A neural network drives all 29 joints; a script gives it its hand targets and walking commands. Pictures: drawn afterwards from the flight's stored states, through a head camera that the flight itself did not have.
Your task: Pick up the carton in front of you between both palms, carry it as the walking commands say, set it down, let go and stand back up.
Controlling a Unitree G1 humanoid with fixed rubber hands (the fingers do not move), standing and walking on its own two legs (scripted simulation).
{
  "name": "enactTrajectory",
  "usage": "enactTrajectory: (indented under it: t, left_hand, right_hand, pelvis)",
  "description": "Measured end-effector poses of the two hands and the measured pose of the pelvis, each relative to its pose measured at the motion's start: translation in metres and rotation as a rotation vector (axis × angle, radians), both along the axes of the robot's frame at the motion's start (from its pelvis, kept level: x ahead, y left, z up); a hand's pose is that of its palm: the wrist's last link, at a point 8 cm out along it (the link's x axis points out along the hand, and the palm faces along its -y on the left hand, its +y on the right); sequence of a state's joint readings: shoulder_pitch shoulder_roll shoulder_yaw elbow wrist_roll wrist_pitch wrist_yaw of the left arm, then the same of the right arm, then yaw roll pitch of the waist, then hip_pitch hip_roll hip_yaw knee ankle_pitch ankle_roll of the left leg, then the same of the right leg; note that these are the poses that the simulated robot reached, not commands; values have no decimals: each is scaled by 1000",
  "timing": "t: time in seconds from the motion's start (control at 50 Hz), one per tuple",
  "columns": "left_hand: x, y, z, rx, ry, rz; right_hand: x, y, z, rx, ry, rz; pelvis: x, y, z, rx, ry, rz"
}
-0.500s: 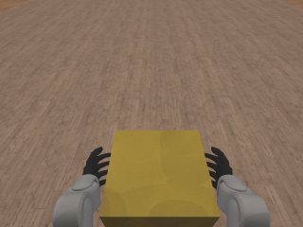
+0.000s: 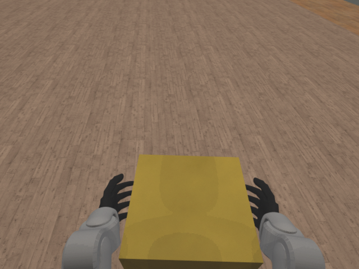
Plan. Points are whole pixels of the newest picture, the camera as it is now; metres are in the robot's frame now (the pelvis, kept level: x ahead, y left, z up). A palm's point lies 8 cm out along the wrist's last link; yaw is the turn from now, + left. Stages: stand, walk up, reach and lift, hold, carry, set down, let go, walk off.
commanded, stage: carry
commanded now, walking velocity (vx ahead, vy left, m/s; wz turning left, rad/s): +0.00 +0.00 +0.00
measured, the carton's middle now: (186, 228) +0.24 -0.01 +0.00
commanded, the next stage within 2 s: hold in 1.96 s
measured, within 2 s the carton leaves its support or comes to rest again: neither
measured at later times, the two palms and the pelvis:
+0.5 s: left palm (132, 137) +0.45 +0.13 +0.08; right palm (242, 136) +0.47 -0.17 +0.07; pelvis +0.22 -0.03 -0.01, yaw +3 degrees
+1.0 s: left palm (127, 139) +0.49 +0.16 +0.03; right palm (227, 137) +0.51 -0.14 +0.02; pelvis +0.23 -0.01 -0.02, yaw +4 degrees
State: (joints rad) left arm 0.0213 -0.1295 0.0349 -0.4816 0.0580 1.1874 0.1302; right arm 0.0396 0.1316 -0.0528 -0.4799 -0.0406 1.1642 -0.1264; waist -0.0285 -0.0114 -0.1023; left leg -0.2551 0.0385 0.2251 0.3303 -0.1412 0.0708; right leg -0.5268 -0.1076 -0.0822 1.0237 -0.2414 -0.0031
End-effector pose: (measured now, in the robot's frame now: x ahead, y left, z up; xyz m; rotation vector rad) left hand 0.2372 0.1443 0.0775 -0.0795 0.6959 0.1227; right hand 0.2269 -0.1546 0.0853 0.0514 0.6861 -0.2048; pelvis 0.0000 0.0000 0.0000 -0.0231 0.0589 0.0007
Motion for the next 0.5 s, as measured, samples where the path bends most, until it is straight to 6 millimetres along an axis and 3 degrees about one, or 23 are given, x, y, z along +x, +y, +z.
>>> enactTrajectory:
  t: [0.14, 0.26, 0.34, 0.5]
  left_hand:
    - [71, 3, 17, 1, -71, 51]
    - [141, -15, 15, 37, -111, 72]
    - [174, -21, 6, 69, -41, 70]
    - [210, -12, -2, 58, -16, 90]
  right_hand:
    - [86, 3, 18, 0, -71, 50]
    - [162, -15, 5, 33, -112, 74]
    - [197, -21, -12, 65, -42, 72]
    - [241, -12, -13, 32, -16, 103]
  pelvis:
    - [81, -8, 2, 1, -3, 14]
    - [153, -27, -19, 27, -24, 29]
    - [179, -33, -19, 11, -13, 50]
    - [220, -31, -13, 8, -4, 57]
